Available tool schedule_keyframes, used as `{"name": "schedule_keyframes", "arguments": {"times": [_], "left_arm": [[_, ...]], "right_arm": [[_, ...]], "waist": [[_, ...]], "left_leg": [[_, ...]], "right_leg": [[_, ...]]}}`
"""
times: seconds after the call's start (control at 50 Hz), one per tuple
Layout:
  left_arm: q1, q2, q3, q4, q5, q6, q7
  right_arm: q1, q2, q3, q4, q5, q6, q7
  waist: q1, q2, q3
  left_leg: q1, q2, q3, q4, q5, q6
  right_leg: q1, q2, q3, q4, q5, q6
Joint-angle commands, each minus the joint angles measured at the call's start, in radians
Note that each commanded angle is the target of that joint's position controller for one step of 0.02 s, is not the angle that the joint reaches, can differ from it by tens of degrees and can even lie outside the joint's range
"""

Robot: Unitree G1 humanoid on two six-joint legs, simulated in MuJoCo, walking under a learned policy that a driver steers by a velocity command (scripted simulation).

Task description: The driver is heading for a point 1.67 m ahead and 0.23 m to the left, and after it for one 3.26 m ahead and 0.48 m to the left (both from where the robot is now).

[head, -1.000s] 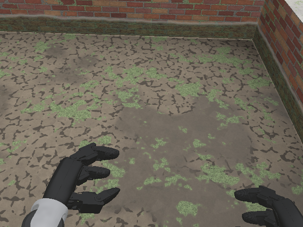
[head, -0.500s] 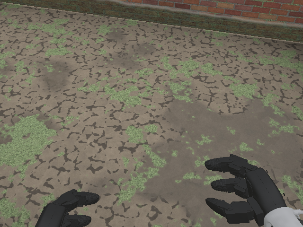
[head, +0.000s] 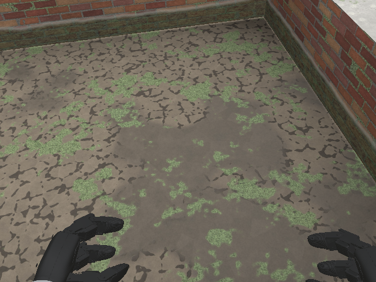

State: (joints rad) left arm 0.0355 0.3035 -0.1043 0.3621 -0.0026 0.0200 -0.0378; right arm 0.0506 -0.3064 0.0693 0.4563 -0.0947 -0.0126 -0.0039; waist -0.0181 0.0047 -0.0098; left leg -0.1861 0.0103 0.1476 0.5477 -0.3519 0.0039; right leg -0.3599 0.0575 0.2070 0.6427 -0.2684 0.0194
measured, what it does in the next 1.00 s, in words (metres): stands, turning left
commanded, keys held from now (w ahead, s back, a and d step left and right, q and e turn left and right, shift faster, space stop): w+e+shift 0.12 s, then w+shift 0.04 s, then w+q+shift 0.80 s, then shift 0.04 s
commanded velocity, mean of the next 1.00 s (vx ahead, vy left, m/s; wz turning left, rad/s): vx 1.00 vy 0.00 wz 0.28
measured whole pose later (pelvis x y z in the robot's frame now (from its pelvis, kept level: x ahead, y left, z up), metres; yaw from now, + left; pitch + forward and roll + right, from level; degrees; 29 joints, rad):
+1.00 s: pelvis +0.00 +0.00 +0.00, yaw +20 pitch +0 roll -2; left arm 0.02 0.32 -0.05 0.44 0.08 -0.02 0.00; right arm 0.05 -0.30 0.10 0.35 0.00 0.03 0.03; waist 0.02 -0.01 -0.01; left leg -0.29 -0.07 -0.21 0.65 -0.34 0.00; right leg -0.24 -0.06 -0.16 0.54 -0.29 0.03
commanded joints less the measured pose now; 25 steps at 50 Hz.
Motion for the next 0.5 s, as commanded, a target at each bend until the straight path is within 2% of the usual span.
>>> {"name": "schedule_keyframes", "arguments": {"times": [0.02,0.08,0.1,0.12,0.16,0.22,0.28,0.34,0.4,0.44,0.46,0.48,0.5], "left_arm": [[-0.075,0.101,0.054,-0.108,-0.017,-0.015,0.000],[-0.050,0.105,0.068,-0.111,-0.018,-0.006,-0.001],[-0.077,0.110,0.078,-0.120,-0.030,-0.010,-0.012],[-0.068,0.105,0.083,-0.120,-0.035,-0.011,-0.019],[-0.075,0.074,0.076,-0.122,-0.025,-0.015,-0.019],[-0.125,0.022,0.044,-0.129,-0.006,-0.031,-0.023],[-0.180,0.026,0.034,-0.127,-0.001,-0.047,-0.030],[-0.212,0.008,0.016,-0.121,0.011,-0.059,-0.029],[-0.235,-0.008,0.000,-0.117,0.022,-0.075,-0.037],[-0.234,0.000,-0.003,-0.107,0.032,-0.089,-0.047],[-0.226,0.002,-0.004,-0.097,0.036,-0.096,-0.049],[-0.233,0.007,-0.005,-0.095,0.039,-0.102,-0.052],[-0.246,0.011,-0.007,-0.099,0.044,-0.106,-0.056]], "right_arm": [[-0.108,-0.073,-0.047,-0.086,0.006,-0.020,-0.014],[-0.092,-0.069,-0.061,-0.071,0.008,-0.016,-0.021],[-0.102,-0.067,-0.065,-0.081,0.016,-0.023,-0.015],[-0.102,-0.075,-0.071,-0.075,0.014,-0.025,-0.015],[-0.081,-0.058,-0.072,-0.071,0.010,-0.027,-0.013],[-0.076,-0.012,-0.045,-0.086,0.011,-0.042,-0.003],[-0.069,-0.014,-0.030,-0.098,0.029,-0.046,-0.006],[-0.059,-0.022,-0.012,-0.098,0.037,-0.038,-0.009],[-0.085,-0.034,0.008,-0.107,0.041,-0.023,-0.010],[-0.098,-0.038,0.018,-0.107,0.050,-0.014,-0.010],[-0.090,-0.046,0.017,-0.102,0.058,-0.011,-0.011],[-0.092,-0.047,0.018,-0.105,0.060,-0.007,-0.010],[-0.096,-0.047,0.020,-0.110,0.055,-0.002,-0.008]], "waist": [[0.020,-0.048,-0.128],[0.028,-0.081,-0.106],[0.021,-0.103,-0.087],[0.030,-0.097,-0.087],[0.026,-0.096,-0.109],[0.025,-0.113,-0.130],[0.025,-0.117,-0.109],[0.025,-0.065,-0.109],[0.037,-0.019,-0.100],[0.047,-0.010,-0.098],[0.050,-0.018,-0.099],[0.046,-0.026,-0.097],[0.038,-0.032,-0.103]], "left_leg": [[0.196,0.123,-0.066,-0.019,0.203,0.024],[0.207,0.098,-0.031,0.010,0.124,0.026],[0.217,0.104,-0.042,0.004,0.102,0.025],[0.238,0.109,-0.034,0.003,0.090,0.030],[0.257,0.108,-0.021,-0.001,0.072,0.026],[0.260,0.108,-0.039,-0.034,0.041,0.010],[0.255,0.131,-0.068,-0.074,0.062,0.018],[0.207,0.167,-0.100,-0.145,0.062,0.032],[0.136,0.190,-0.148,-0.210,0.053,0.045],[0.119,0.180,-0.190,-0.212,0.063,0.054],[0.118,0.171,-0.208,-0.206,0.059,0.058],[0.114,0.162,-0.221,-0.195,0.066,0.059],[0.108,0.153,-0.230,-0.181,0.078,0.056]], "right_leg": [[-0.120,-0.087,0.077,-0.084,0.235,-0.033],[-0.158,-0.061,0.131,-0.122,0.197,-0.045],[-0.193,-0.047,0.143,-0.137,0.146,-0.039],[-0.210,-0.036,0.147,-0.147,0.139,-0.032],[-0.195,-0.027,0.156,-0.166,0.119,-0.024],[-0.152,-0.051,0.210,-0.259,-0.030,-0.019],[-0.140,-0.078,0.233,-0.297,-0.096,-0.011],[-0.074,-0.078,0.173,-0.254,-0.065,0.010],[0.000,-0.082,0.097,-0.201,0.029,0.026],[0.020,-0.101,0.064,-0.193,0.093,0.024],[0.021,-0.109,0.052,-0.192,0.108,0.018],[0.021,-0.116,0.043,-0.192,0.135,0.015],[0.026,-0.122,0.036,-0.187,0.167,0.012]]}}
